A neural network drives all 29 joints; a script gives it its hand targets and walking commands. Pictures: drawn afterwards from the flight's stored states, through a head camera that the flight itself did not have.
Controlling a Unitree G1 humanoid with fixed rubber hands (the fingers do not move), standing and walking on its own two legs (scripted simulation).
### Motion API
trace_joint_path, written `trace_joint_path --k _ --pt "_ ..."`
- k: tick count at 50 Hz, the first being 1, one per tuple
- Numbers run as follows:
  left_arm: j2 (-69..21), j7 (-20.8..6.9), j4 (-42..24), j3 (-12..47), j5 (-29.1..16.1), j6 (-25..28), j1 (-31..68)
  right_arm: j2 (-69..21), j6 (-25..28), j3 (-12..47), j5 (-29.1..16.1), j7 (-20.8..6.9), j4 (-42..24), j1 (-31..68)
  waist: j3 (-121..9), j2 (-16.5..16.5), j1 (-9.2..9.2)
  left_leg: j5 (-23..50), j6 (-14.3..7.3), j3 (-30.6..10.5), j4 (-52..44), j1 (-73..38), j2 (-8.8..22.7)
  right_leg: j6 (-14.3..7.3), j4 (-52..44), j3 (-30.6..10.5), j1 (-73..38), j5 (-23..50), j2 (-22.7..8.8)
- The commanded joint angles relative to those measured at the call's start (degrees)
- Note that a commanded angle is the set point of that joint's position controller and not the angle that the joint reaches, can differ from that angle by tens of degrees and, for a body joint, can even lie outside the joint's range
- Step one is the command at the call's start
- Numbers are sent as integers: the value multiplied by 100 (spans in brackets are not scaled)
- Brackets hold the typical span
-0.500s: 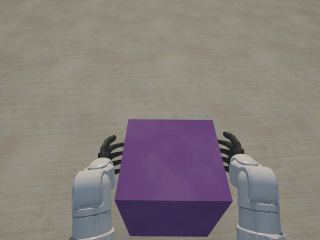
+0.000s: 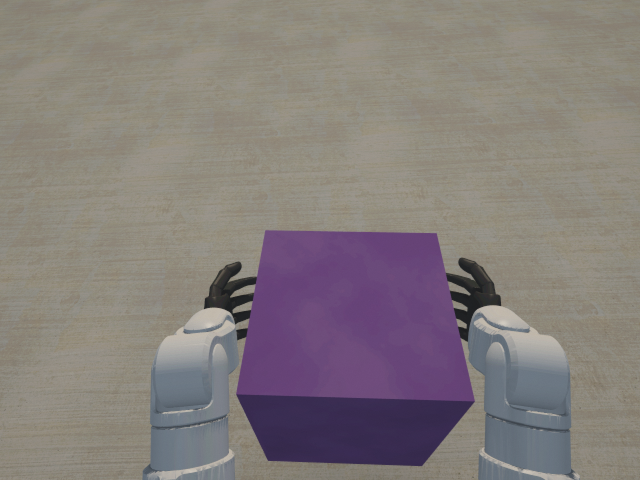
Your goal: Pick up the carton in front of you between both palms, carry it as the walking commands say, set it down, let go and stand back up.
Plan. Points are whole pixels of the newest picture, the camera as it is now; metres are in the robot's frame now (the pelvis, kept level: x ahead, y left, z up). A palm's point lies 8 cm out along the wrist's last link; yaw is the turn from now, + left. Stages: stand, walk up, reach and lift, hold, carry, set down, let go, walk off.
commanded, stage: carry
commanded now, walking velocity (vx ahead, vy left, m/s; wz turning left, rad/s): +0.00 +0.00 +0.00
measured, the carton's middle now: (347, 353) +0.27 +0.00 +0.00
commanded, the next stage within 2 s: none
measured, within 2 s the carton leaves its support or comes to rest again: neither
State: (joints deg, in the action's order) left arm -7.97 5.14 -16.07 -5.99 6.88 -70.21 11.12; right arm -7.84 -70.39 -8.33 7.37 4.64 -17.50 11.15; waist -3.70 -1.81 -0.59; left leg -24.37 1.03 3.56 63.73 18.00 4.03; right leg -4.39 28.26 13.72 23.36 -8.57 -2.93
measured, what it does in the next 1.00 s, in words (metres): walks ahead: left foot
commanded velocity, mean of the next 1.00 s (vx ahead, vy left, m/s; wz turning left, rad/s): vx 0.00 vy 0.00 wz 0.00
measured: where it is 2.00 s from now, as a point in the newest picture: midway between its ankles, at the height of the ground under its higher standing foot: outside the picture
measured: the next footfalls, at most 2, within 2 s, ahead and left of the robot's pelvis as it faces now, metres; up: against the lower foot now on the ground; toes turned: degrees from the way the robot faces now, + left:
left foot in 0.28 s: +0.29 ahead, +0.11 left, +0.00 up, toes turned +8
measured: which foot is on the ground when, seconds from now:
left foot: up 0.00-0.26, down 0.28-1.00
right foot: down 0.00-1.00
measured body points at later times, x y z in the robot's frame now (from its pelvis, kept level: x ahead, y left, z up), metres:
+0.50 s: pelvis +0.21 +0.01 +0.00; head +0.21 +0.02 +0.45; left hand +0.50 +0.15 +0.08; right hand +0.49 -0.15 +0.09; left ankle +0.25 +0.10 -0.73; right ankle +0.07 -0.08 -0.73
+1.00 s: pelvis +0.21 -0.01 +0.00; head +0.19 -0.01 +0.45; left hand +0.50 +0.12 +0.07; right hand +0.48 -0.18 +0.07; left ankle +0.25 +0.10 -0.73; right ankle +0.07 -0.08 -0.73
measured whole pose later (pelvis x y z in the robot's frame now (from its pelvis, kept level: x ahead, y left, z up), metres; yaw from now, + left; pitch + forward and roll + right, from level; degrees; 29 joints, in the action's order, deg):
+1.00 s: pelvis +0.21 -0.01 +0.00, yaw -4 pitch +3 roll +2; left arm -7.6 4.0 -13.9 -6.8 7.8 -66.9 9.1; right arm -7.8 -66.0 -6.5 8.2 4.0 -12.8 10.4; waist -6.9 1.4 0.0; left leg -13.7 -0.5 12.2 31.6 20.6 3.9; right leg -0.7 28.0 8.1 4.3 -26.5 -2.2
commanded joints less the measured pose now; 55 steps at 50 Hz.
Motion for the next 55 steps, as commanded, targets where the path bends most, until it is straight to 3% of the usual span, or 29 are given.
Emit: trace_joint_path --k 1,6,9,11,13,14,15,16,17,18,20,22,24,26,32,36,38,44,51,55 --pt "-5508 -1533 -580 4003 -2433 149 2604 -5371 108 4441 -2420 -1448 -382 2664 -1954 605 0 465 -133 -285 -18 1444 311 -266 -1173 -1801 -2832 2996 -1659" --pt "-5422 -1595 -726 4061 -2466 276 2272 -5538 315 4509 -2274 -1336 -360 2107 -1876 938 47 871 14 267 -2045 833 -33 -232 -1151 -690 -2539 3608 -1250" --pt "-5205 -1586 -910 4034 -2442 268 2193 -5350 288 4533 -2317 -1298 -664 2222 -1753 1131 1 1619 43 492 -2855 544 -184 -180 -982 -432 -2484 3924 -1139" --pt "-5041 -1547 -922 3982 -2376 204 2120 -5170 194 4507 -2347 -1307 -739 2256 -1653 1127 -20 2099 49 570 -3296 280 -185 -101 -820 -360 -2400 3567 -1060" --pt "-4870 -1512 -819 3916 -2288 116 2091 -5022 85 4442 -2338 -1347 -640 2188 -1460 857 48 3132 67 728 -4340 -341 -141 143 -361 -221 -2130 2815 -859" --pt "-4785 -1499 -748 3876 -2232 70 2110 -4943 28 4382 -2333 -1377 -545 2149 -1396 705 68 3647 58 623 -4525 -855 38 306 -148 -296 -1795 2247 -774" --pt "-4696 -1482 -618 3835 -2162 27 2052 -4786 -36 4295 -2329 -1402 -437 2139 -1539 409 41 5017 -8 162 -4256 -1556 585 463 135 -328 -1307 1257 -674" --pt "-4683 -1460 -619 3904 -2178 -48 2191 -4747 -51 4241 -2265 -1434 -211 2146 -1869 -248 27 6707 -449 -322 -3662 -2281 1169 636 277 -562 -836 44 -495" --pt "-4641 -1458 -619 3938 -2202 -106 2288 -4812 -41 4162 -2255 -1457 19 1988 -1944 -684 72 6816 -769 -639 -3691 -2444 1381 686 308 -671 -642 -884 -401" --pt "-4689 -1472 -573 3991 -2236 -131 2382 -4888 -21 4096 -2222 -1468 148 1919 -1918 -811 59 6404 -844 -763 -3870 -2255 1397 707 218 -719 -706 -1185 -341" --pt "-4915 -1505 -510 4110 -2349 -97 2676 -5118 19 4068 -2239 -1475 183 2099 -1881 -605 37 6165 -711 -457 -3785 -2072 1099 692 -386 -777 -1026 -794 -343" --pt "-5061 -1514 -577 4159 -2444 -44 2831 -5260 72 4086 -2294 -1461 138 2228 -1929 -501 67 6229 -563 -159 -3458 -2002 872 703 -584 -719 -1322 191 -366" --pt "-5100 -1504 -650 4169 -2487 -2 2805 -5272 108 4128 -2318 -1423 14 2258 -2135 -183 81 6214 -539 -28 -3243 -1804 751 690 -222 -723 -1683 1411 -448" --pt "-5128 -1490 -628 4132 -2450 31 2647 -5259 118 4191 -2319 -1394 -111 2268 -2280 90 68 6111 -554 87 -3120 -1705 651 664 48 -764 -1763 2122 -499" --pt "-5117 -1472 -693 4042 -2351 56 2469 -5241 115 4352 -2405 -1398 -349 2360 -2056 85 45 6138 -586 157 -3176 -1715 596 686 -295 -776 -1566 1659 -391" --pt "-5004 -1487 -575 3979 -2298 33 2308 -5129 92 4355 -2352 -1395 -280 2222 -1886 463 60 4675 -402 402 -3103 -995 374 630 -80 -835 -2118 3350 -619" --pt "-4996 -1500 -537 3963 -2278 34 2322 -5131 83 4370 -2349 -1403 -260 2276 -1724 569 50 4140 -308 510 -3169 -847 270 589 -8 -848 -2095 3810 -706" --pt "-5012 -1531 -323 4016 -2213 129 2422 -5152 167 4405 -2294 -1443 12 2341 -1599 375 44 4679 -369 388 -3139 -1171 473 570 -111 -852 -1699 2800 -619" --pt "-4989 -1593 193 3987 -1995 610 2452 -5168 647 4248 -1945 -1467 626 2214 -1376 499 58 3109 -289 423 -3044 -677 428 399 -119 -939 -1828 3188 -810" --pt "-5001 -1586 254 3951 -1870 1033 2574 -5119 1033 4223 -1893 -1492 607 2401 -1327 420 40 3214 -321 368 -3135 -860 500 331 -153 -909 -1547 2179 -695"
